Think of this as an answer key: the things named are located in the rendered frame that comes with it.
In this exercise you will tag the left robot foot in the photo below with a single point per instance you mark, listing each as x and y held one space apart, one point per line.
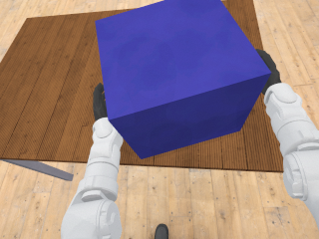
161 232

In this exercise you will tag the right robot forearm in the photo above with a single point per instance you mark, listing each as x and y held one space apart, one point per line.
292 126

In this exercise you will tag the robot right upper arm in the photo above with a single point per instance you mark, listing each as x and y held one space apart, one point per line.
301 178

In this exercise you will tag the left robot forearm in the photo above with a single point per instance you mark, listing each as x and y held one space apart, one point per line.
101 175

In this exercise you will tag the robot left hand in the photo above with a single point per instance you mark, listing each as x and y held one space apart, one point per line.
99 103

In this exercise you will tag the table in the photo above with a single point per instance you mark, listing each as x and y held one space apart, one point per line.
47 82

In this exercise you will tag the robot right hand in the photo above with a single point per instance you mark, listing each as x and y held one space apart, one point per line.
275 75

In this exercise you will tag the carton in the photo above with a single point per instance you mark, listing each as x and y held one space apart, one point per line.
177 73

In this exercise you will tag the robot left upper arm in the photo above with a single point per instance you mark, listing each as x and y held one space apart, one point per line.
98 219

